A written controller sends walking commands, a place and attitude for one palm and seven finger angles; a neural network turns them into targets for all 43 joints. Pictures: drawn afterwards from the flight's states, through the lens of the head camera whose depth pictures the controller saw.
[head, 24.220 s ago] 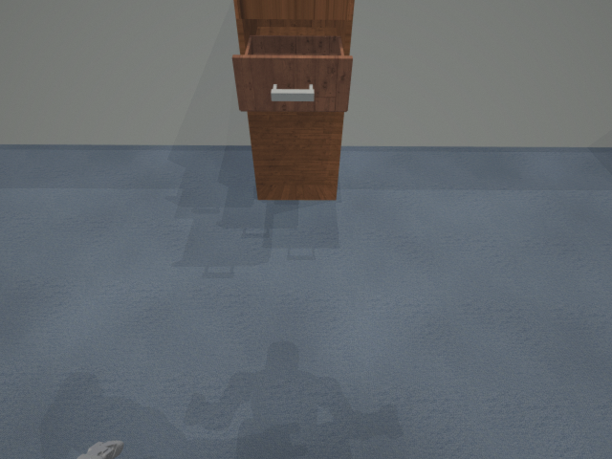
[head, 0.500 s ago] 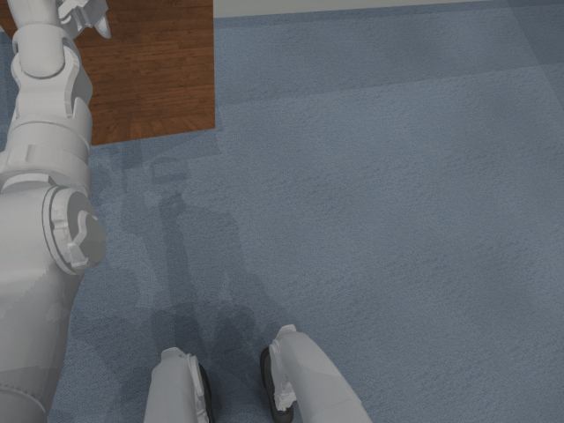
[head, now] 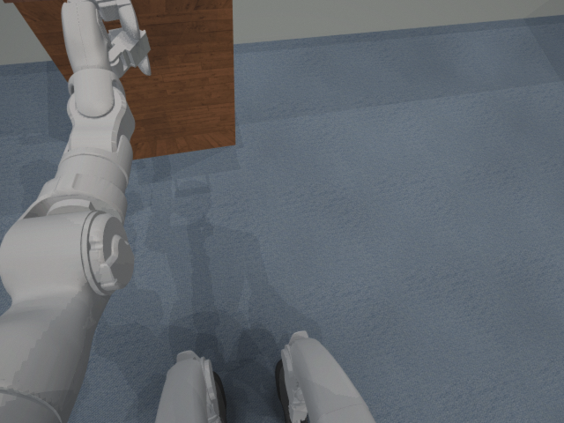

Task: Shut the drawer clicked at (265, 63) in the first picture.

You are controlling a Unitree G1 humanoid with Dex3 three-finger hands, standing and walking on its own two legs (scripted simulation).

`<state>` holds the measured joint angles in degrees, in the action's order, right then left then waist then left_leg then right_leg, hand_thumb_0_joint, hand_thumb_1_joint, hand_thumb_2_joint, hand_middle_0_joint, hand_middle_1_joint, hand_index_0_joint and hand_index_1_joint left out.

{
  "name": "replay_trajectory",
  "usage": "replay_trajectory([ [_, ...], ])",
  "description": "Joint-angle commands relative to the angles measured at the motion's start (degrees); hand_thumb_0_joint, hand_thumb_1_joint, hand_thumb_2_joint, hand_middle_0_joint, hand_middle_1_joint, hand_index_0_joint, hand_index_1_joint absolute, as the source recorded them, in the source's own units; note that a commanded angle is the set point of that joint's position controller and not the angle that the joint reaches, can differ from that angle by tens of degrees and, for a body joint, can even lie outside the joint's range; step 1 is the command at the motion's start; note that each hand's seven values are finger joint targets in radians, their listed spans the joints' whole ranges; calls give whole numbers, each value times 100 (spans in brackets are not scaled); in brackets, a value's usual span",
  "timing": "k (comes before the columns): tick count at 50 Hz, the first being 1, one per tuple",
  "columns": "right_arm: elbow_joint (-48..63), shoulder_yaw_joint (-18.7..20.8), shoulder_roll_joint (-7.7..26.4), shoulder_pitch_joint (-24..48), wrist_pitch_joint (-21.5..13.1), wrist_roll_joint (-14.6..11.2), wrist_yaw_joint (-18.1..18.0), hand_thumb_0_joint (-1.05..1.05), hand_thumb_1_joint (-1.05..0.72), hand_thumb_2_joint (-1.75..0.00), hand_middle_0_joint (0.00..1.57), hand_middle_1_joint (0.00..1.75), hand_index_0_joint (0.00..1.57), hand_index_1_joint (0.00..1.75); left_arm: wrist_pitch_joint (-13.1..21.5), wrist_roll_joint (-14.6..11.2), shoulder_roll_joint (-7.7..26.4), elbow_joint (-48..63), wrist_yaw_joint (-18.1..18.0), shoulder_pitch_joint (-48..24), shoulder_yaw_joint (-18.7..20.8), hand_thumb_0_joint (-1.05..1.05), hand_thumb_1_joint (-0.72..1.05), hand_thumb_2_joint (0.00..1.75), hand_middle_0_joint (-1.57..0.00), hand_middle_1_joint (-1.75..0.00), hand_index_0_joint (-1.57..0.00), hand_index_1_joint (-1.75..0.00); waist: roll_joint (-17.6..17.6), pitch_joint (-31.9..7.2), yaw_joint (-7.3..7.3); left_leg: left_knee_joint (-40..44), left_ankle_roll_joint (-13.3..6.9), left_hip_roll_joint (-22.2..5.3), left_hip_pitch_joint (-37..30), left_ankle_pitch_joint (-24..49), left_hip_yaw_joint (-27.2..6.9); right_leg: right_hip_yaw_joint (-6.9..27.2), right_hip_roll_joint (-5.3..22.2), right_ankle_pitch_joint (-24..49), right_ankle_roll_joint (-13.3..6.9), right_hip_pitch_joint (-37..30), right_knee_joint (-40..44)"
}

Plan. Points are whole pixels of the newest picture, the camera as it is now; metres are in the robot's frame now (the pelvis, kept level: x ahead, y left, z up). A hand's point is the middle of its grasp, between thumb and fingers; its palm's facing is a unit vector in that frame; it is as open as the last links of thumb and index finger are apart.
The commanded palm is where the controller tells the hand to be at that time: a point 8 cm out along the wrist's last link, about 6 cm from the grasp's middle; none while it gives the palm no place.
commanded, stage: draw the hand back to the body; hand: left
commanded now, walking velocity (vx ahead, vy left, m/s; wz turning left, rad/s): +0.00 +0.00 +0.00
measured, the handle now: out of the picture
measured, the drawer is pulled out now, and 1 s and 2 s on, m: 0.08 0.08 0.08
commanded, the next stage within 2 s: step back with the hand held close in 1.28 s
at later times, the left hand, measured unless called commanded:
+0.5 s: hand (45, 171) +0.39 +0.14 +0.16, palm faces +0.02 -0.99 -0.13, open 3.2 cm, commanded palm +0.35 +0.21 +0.18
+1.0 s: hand out of the picture +0.23 +0.23 +0.25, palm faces +0.38 -0.86 -0.34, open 3.2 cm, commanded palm +0.17 +0.28 +0.28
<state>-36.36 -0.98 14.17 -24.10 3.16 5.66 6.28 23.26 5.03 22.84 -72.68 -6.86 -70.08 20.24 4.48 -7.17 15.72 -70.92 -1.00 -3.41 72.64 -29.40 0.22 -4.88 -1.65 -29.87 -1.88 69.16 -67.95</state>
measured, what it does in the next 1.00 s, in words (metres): rises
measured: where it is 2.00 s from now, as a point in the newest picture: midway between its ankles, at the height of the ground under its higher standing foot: (256, 419)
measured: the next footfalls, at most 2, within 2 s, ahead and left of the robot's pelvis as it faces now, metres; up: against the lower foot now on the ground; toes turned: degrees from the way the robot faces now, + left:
none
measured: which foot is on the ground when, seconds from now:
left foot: down 0.00-1.00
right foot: down 0.00-1.00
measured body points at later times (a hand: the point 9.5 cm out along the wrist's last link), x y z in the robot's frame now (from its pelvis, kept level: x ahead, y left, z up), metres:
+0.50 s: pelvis +0.02 +0.00 +0.08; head +0.05 -0.01 +0.53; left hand +0.38 +0.20 +0.17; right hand +0.15 -0.26 -0.01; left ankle +0.02 +0.11 -0.62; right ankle +0.01 -0.11 -0.62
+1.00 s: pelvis +0.03 +0.00 +0.12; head +0.02 -0.03 +0.57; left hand +0.21 +0.28 +0.27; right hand +0.24 -0.19 +0.03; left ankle +0.02 +0.11 -0.62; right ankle +0.01 -0.11 -0.62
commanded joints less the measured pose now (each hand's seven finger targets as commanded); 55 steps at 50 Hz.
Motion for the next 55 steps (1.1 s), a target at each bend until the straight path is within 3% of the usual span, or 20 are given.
replay_trajectory([
  [1,615,383,1058,-1336,55,-189,-120,0,-90,-90,20,30,20,30,168,-409,1375,2399,217,-1106,370,0,90,90,-140,-160,-140,-160,689,-4792,-680,990,-41,331,-3567,3276,-218,322,-181,3585,43,-3208,1035],
  [5,807,443,968,-1085,14,-423,-211,0,-90,-90,20,30,20,30,55,-846,775,3753,443,-212,9,0,90,90,-140,-160,-140,-160,-301,-4114,-659,1523,-133,368,-3427,2907,-46,388,-212,4092,134,-4160,1621],
  [7,769,480,943,-951,-63,-527,-272,0,-90,-90,20,30,20,30,42,-1038,306,4136,538,58,-326,0,90,90,-140,-160,-140,-160,-467,-3612,-608,1765,-149,368,-3676,2664,-15,361,-245,3805,155,-4135,1927],
  [9,702,482,922,-831,-146,-594,-344,0,-90,-90,20,30,20,30,76,-1140,-58,4372,618,269,-669,0,90,90,-140,-160,-140,-160,-477,-3072,-578,1965,-151,356,-3932,2451,-2,350,-256,3443,150,-4029,2162],
  [12,535,462,927,-656,-197,-634,-391,0,-90,-90,20,30,20,30,-28,-1118,-354,3689,728,1028,-980,0,90,90,-140,-160,-140,-160,-355,-1798,-606,2253,-131,345,-4026,1891,-10,278,-226,2598,138,-3486,2479],
  [13,552,460,923,-589,-204,-644,-393,0,-90,-90,20,30,20,30,-61,-1092,-397,3609,776,1348,-1042,0,90,90,-140,-160,-140,-160,-270,-1625,-704,2353,-112,344,-4138,1871,-33,234,-213,2472,101,-3442,2516],
  [14,637,465,930,-479,-212,-670,-397,0,-90,-90,20,30,20,30,-68,-1068,-399,3842,808,1522,-1085,0,90,90,-140,-160,-140,-160,168,-1697,-842,2397,-99,375,-4451,2005,5,245,-185,2487,53,-3453,2537],
  [15,674,445,881,-347,-219,-685,-401,0,-90,-90,20,30,20,30,-143,-1100,-514,3734,852,1904,-1148,0,90,90,-140,-160,-140,-160,231,-1626,-908,2448,-86,376,-4600,2117,-7,212,-164,2539,37,-3468,2553],
  [20,1106,371,873,349,-259,-798,-484,0,-90,-90,20,30,20,30,-302,-1397,-374,4735,964,2763,-1076,0,90,90,-140,-160,-140,-160,-211,-1430,-1260,2815,-97,400,-4768,2019,-32,198,-108,2508,25,-4094,2752],
  [21,1264,355,683,837,-74,-860,-583,0,-90,-90,20,30,20,30,-460,-964,-223,5507,780,2854,-1588,0,90,90,-140,-160,-140,-160,-237,-1795,-1341,3244,-65,317,-5269,2112,87,421,11,2410,18,-4582,3005],
  [23,1464,348,644,1098,-40,-877,-778,0,-90,-90,20,30,20,30,-647,-994,-16,6387,539,3081,-1350,0,90,90,-140,-160,-140,-160,-445,-1647,-1363,3433,-112,322,-5390,2091,92,438,40,2451,65,-4973,3251],
  [24,1473,310,669,1238,-31,-879,-855,0,-90,-90,20,30,20,30,-745,-981,139,6695,463,3257,-1298,0,90,90,-140,-160,-140,-160,-313,-1592,-1419,3531,-113,319,-5516,2125,81,449,60,2468,48,-5083,3343],
  [26,1440,240,637,1471,-15,-872,-988,0,-90,-90,20,30,20,30,-957,-916,338,6796,293,3633,-1116,0,90,90,-140,-160,-140,-160,-545,-1036,-1466,3799,-125,304,-5527,1965,56,437,95,2302,73,-5196,3612],
  [29,1454,181,596,1710,-80,-869,-1118,0,-90,-90,20,30,20,30,-1149,-900,307,7290,210,4150,-1103,0,90,90,-140,-160,-140,-160,-538,-837,-1542,4077,-134,312,-5937,2155,39,430,103,2420,55,-5502,3930],
  [32,1429,80,498,1816,-189,-844,-1106,0,-90,-90,20,30,20,30,-1359,-888,-109,7676,218,5195,-1378,0,90,90,-140,-160,-140,-160,-114,-486,-1577,4333,-77,291,-6366,2394,31,337,124,2582,40,-5643,4152],
  [35,1444,35,502,1899,-289,-815,-1068,0,-90,-90,20,30,20,30,-1507,-920,-321,8159,273,6155,-1532,0,90,90,-140,-160,-140,-160,-341,-214,-1611,4565,-73,268,-6592,2542,13,292,104,2688,54,-5840,4413],
  [39,1405,4,514,2033,-405,-718,-1057,0,-90,-90,20,30,20,30,-1591,-919,-38,9016,251,6970,-1174,0,90,90,-140,-160,-140,-160,-483,-67,-1711,4793,-80,284,-6779,2745,20,274,91,2877,66,-6132,4678],
  [44,1348,-22,437,2195,-545,-617,-1101,0,-90,-90,20,30,20,30,-1572,-895,512,10117,132,7560,-431,0,90,90,-140,-160,-140,-160,-258,-25,-1830,4934,-59,332,-6929,2919,5,268,99,2939,58,-6409,4863],
  [48,1314,-23,349,2199,-683,-584,-1089,0,-90,-90,20,30,20,30,-1530,-905,481,10781,85,8413,-191,0,90,90,-140,-160,-140,-160,165,-42,-1891,4921,-30,345,-7047,3190,9,248,135,3109,57,-6526,4871],
  [55,1264,108,402,2169,-896,-603,-1049,0,-90,-90,20,30,20,30,-1426,-948,622,11176,88,9855,356,0,90,90,-140,-160,-140,-160,-205,368,-1961,4936,-25,292,-6901,3086,10,222,106,2993,117,-6426,4991],
])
